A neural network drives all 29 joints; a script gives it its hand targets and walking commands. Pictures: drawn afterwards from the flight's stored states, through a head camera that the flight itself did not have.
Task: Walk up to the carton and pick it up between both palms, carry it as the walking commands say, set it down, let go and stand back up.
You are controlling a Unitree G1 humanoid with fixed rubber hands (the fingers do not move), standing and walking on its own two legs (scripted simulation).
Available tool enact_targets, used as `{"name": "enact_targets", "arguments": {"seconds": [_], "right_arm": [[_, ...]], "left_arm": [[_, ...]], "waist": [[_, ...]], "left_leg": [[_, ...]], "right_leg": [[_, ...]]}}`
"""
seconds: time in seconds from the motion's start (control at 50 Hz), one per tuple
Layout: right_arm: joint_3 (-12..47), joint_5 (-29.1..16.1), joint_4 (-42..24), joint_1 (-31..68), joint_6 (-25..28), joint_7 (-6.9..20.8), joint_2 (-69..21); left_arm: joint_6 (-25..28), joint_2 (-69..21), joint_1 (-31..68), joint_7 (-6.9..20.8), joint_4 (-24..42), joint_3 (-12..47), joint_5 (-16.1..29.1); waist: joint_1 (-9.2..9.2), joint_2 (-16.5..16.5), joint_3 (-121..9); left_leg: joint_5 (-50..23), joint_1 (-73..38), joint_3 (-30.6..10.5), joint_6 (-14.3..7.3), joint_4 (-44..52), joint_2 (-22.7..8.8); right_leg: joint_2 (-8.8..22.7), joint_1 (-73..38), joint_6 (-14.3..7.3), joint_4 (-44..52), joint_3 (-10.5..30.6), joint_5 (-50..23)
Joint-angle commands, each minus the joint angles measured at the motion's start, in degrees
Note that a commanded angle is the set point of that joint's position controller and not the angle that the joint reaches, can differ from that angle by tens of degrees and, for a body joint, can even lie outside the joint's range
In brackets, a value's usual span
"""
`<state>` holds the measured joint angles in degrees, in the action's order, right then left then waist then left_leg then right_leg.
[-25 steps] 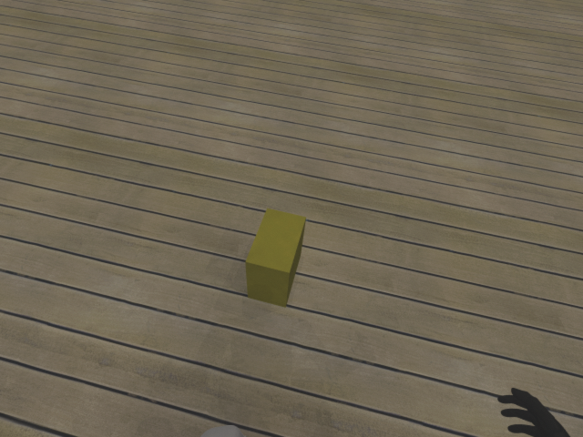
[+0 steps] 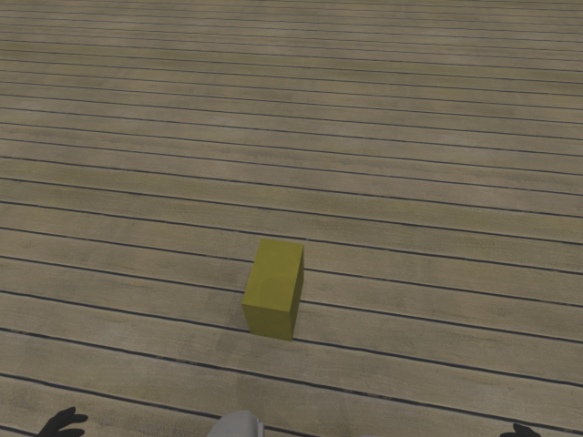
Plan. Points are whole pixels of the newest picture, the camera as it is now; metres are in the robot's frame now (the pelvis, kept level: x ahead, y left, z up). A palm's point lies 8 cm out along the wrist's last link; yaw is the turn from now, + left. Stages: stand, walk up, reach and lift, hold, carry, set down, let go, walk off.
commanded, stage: walk up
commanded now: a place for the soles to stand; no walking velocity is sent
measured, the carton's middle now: (276, 290) +0.65 +0.08 -0.64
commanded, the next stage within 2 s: none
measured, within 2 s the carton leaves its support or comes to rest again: neither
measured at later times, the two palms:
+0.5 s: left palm (83, 368) +0.23 +0.34 -0.09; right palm (546, 418) +0.16 -0.33 -0.08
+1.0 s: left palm (106, 335) +0.29 +0.33 -0.10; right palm (500, 332) +0.28 -0.32 -0.09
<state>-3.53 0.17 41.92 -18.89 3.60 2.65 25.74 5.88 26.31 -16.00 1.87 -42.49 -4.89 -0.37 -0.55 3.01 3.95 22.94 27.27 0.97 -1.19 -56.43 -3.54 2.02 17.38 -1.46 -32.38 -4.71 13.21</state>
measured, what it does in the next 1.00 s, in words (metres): walks ahead: left foot, then right foot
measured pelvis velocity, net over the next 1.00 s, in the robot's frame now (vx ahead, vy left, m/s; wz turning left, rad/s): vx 0.18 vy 0.01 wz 0.03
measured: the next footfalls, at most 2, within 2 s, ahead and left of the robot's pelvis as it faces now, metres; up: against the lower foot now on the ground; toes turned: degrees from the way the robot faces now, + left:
left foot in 0.16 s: +0.21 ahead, +0.14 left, +0.00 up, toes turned +3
right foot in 0.52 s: +0.26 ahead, -0.12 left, +0.00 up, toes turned -4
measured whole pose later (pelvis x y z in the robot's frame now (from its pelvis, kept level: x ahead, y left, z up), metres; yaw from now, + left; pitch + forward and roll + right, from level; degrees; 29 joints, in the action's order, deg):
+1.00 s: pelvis +0.18 +0.01 +0.00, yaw +2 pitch -1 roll +0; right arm -1.0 0.1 54.9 -9.3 3.2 -0.2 24.7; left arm 2.4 23.9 -5.0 0.5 -56.3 -1.3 -0.1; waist -0.1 -1.1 2.3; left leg 19.5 14.5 0.3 1.2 -35.2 -1.7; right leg 3.5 18.6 0.2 -35.2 -4.7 15.2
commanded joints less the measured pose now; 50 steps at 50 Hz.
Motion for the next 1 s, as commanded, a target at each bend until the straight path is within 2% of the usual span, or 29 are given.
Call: {"name": "enact_targets", "arguments": {"seconds": [0.0,0.06,0.08,0.1,0.12,0.14,0.16,0.18,0.2,0.24,0.28,0.32,0.36,0.4,0.44,0.46,0.48,0.5,0.52,0.54,0.58,0.6,0.64,0.66,0.68,0.72,0.74,0.84,0.98], "right_arm": [[-3.3,0.3,-2.5,-1.3,0.5,1.2,9.0],[-4.3,0.7,-0.4,-3.5,0.7,1.5,10.2],[-5.0,0.9,0.9,-5.9,0.8,1.3,10.9],[-5.5,1.3,2.1,-9.3,1.1,0.9,11.9],[-6.2,1.9,2.4,-11.7,1.4,0.1,15.0],[-6.8,2.3,0.9,-13.2,2.3,-0.4,19.6],[-6.5,0.7,-1.8,-8.2,2.6,-0.7,18.4],[-6.4,-0.2,-2.5,-4.5,2.5,-0.6,18.1],[-6.1,0.0,-2.1,-2.8,2.5,-1.0,16.6],[-5.4,0.6,-1.9,-2.7,2.7,-1.1,15.2],[-5.1,0.9,-1.8,-3.6,2.7,-0.9,14.9],[-4.6,1.0,-2.1,-2.6,2.3,-1.1,14.6],[-3.9,1.0,-2.5,0.0,1.7,-1.4,13.6],[-3.3,0.4,-2.3,0.3,0.9,-1.4,12.9],[-1.7,-0.2,-1.9,0.2,0.0,-1.8,10.1],[-1.2,-0.5,-2.0,-1.2,0.0,-2.2,8.0],[-0.6,-0.8,-2.2,-2.1,-0.4,-2.7,6.8],[-1.3,-0.3,-1.5,-1.2,-1.1,-3.1,9.1],[-1.7,0.1,-0.4,-2.3,-1.1,-3.3,9.8],[-1.6,-0.2,0.7,-3.2,-0.9,-3.3,9.7],[-1.7,-0.5,4.2,-6.7,-0.3,-3.1,9.8],[-2.1,0.2,5.2,-6.5,-0.1,-3.4,10.6],[-2.3,1.4,4.5,-0.2,0.3,-3.6,14.4],[-2.3,1.3,4.5,3.9,0.2,-3.2,15.2],[-1.5,1.2,4.7,6.5,0.1,-2.9,13.6],[-0.1,0.2,5.5,6.3,0.3,-2.8,9.3],[-0.1,0.1,6.9,4.2,0.4,-2.9,9.1],[0.1,0.0,9.7,6.8,0.4,-3.0,10.1],[0.5,-0.2,12.6,11.1,-0.1,-3.2,9.6]], "left_arm": [[0.3,14.2,-2.5,0.2,3.4,-3.3,-0.7],[-0.6,14.7,1.4,0.9,4.6,-3.2,-0.5],[-1.0,13.7,1.8,0.8,4.8,-2.8,-0.7],[-1.4,11.2,0.8,0.8,4.7,-2.0,-1.2],[-1.7,8.3,-0.4,0.7,4.8,-1.0,-1.1],[-1.7,5.9,-0.1,0.5,5.8,-0.3,-0.4],[-2.0,11.1,0.1,-0.2,4.0,-1.5,-0.8],[-2.1,12.7,-0.9,0.0,3.1,-1.9,-0.7],[-1.8,13.0,-2.2,0.0,1.9,-1.7,-0.5],[-1.6,11.6,-4.5,0.4,0.0,-2.1,-0.2],[-1.9,10.3,-5.2,0.9,-0.7,-1.6,-0.4],[-2.4,8.9,-4.3,1.0,-0.7,-1.3,-0.3],[-2.5,7.7,-3.1,0.7,-1.0,-1.0,0.0],[-2.3,6.8,-2.7,-0.1,-2.0,-1.2,-0.2],[-1.9,8.9,-3.2,-1.0,-3.2,-1.8,-0.8],[-1.7,11.8,-3.5,-1.5,-3.4,-2.5,-1.2],[-1.5,14.2,-1.7,-1.9,-2.2,-2.3,-0.9],[-1.5,14.8,-0.3,-2.1,-1.9,-2.1,-0.6],[-1.5,14.7,1.1,-2.2,-2.2,-2.2,-0.6],[-1.9,14.2,2.3,-2.1,-2.6,-2.1,-0.7],[-2.6,12.8,6.9,-1.8,-2.1,-1.0,0.0],[-3.0,11.0,7.2,-1.5,-2.1,-0.2,0.2],[-3.7,8.4,8.6,-1.3,-3.0,0.4,0.2],[-3.8,8.8,7.8,-1.3,-4.3,0.2,0.1],[-3.4,8.3,5.7,-1.6,-5.5,0.1,-0.2],[-2.2,10.4,7.8,-1.4,-6.7,-0.1,-0.6],[-2.2,10.9,9.5,-1.5,-6.8,-0.1,-0.4],[-2.5,9.2,10.6,-1.7,-9.4,0.9,0.2],[-3.3,8.5,12.9,-1.8,-13.3,1.7,0.4]], "waist": [[-0.71,-15.1,-1.7],[2.02,-13.4,-1.7],[3.26,-10.3,-2.3],[4.92,-4.2,-3.6],[7.12,7.1,-1.7],[8.29,17.7,-1.4],[6.04,5.2,2.2],[4.37,2.2,4.3],[3.25,0.5,3.4],[1.9,3.3,3.6],[2.21,7.4,2.0],[2.0,7.3,0.0],[1.43,9.9,-0.8],[0.24,6.5,-3.0],[-1.36,1.9,-5.1],[-1.54,-7.5,-6.9],[-1.13,-13.2,-7.8],[-1.01,-10.1,-5.5],[-0.28,-9.7,-4.7],[0.56,-11.2,-4.7],[3.08,-13.4,-5.0],[3.26,-10.9,-5.7],[1.31,-2.4,-2.6],[-0.37,-0.6,-0.4],[-1.6,-2.4,-0.6],[0.22,-8.2,-2.4],[1.1,-7.9,-4.4],[0.4,-2.2,-6.9],[-0.07,-1.6,-7.3]], "left_leg": [[-8.2,-3.8,2.4,0.7,13.5,-1.1],[-12.0,-14.5,5.2,0.4,19.4,1.2],[-9.7,-19.3,5.7,0.0,20.0,2.8],[-4.5,-24.8,4.0,-1.0,21.6,3.2],[10.5,-27.6,-7.3,-4.0,29.6,-3.0],[28.4,-26.6,-36.2,-11.1,43.6,-18.2],[29.1,-19.9,-39.0,-15.2,47.0,-21.2],[24.7,-16.9,-36.5,-16.7,46.5,-21.6],[15.3,-16.1,-29.5,-14.9,43.5,-18.1],[3.8,-11.2,-19.9,-11.7,41.3,-14.3],[-3.0,-10.0,-14.0,-11.6,39.9,-12.2],[-8.1,-9.7,-10.1,-11.5,38.2,-11.7],[-17.4,-8.1,-5.4,-10.7,34.4,-10.4],[-20.7,-6.5,-3.8,-9.5,28.7,-10.0],[-15.9,-2.8,-0.3,-5.5,20.1,-7.0],[-9.9,1.6,2.0,-2.5,12.4,-3.6],[3.1,2.9,1.2,-0.3,6.9,0.6],[11.3,2.3,-1.2,-0.3,3.5,-0.1],[12.6,1.7,-1.7,-0.7,4.0,-0.8],[11.4,-0.9,-1.3,-0.7,9.0,-1.0],[-2.4,-10.3,1.7,-1.3,20.3,1.0],[-7.5,-12.8,-0.1,-1.8,23.4,0.5],[1.3,-7.1,-14.7,-5.2,31.1,-7.4],[6.5,-1.8,-16.1,-7.2,31.8,-9.1],[3.4,0.6,-13.3,-6.4,30.1,-8.6],[-7.1,-2.4,-4.1,-2.0,23.8,-1.7],[-10.5,-5.8,-2.6,-1.2,22.5,-0.6],[-20.3,-10.7,-4.8,-2.2,25.7,-3.3],[-21.3,-11.9,-5.5,-1.6,29.2,-3.6]], "right_leg": [[12.6,1.0,-11.2,14.0,9.3,4.4],[11.3,9.6,-9.3,11.8,8.7,22.3],[10.0,13.0,-8.3,7.3,7.8,25.0],[8.1,16.7,-7.2,-0.5,6.6,26.2],[4.1,24.4,-4.7,-13.9,2.6,25.9],[-2.0,31.7,-1.6,-32.1,3.1,20.8],[0.4,29.7,-0.8,-35.3,10.3,15.4],[3.5,27.3,-0.4,-33.8,9.3,12.8],[3.8,25.1,-0.4,-31.9,9.8,10.0],[3.3,18.3,0.1,-26.6,7.9,8.4],[3.0,14.4,0.5,-22.7,5.2,7.5],[2.5,9.9,0.6,-16.8,3.4,5.9],[1.0,5.2,0.6,-10.8,0.9,3.2],[-1.2,-1.8,0.4,-4.0,-1.0,-0.6],[-1.3,-8.7,-1.9,1.3,1.1,-2.7],[7.2,-12.1,-4.6,4.0,12.4,-4.1],[17.7,-9.1,-10.6,9.4,27.3,-2.2],[20.5,-5.7,-14.6,10.4,29.1,-0.9],[20.2,-4.4,-15.4,8.8,27.3,-3.2],[17.6,-1.6,-13.4,7.7,23.8,-3.4],[11.4,4.0,-7.9,4.4,13.8,0.9],[9.2,5.2,-5.5,1.7,11.0,2.5],[3.7,7.7,-1.5,-5.0,6.5,10.1],[1.5,4.2,-1.4,-5.4,4.1,14.0],[2.5,-0.3,-2.1,-2.1,5.7,14.0],[8.5,-1.3,-4.6,5.1,12.9,5.8],[10.3,-1.7,-5.4,4.8,14.2,0.6],[6.7,-3.6,-2.4,1.0,6.2,-9.0],[7.2,-7.4,-2.0,3.5,5.6,-9.9]]}}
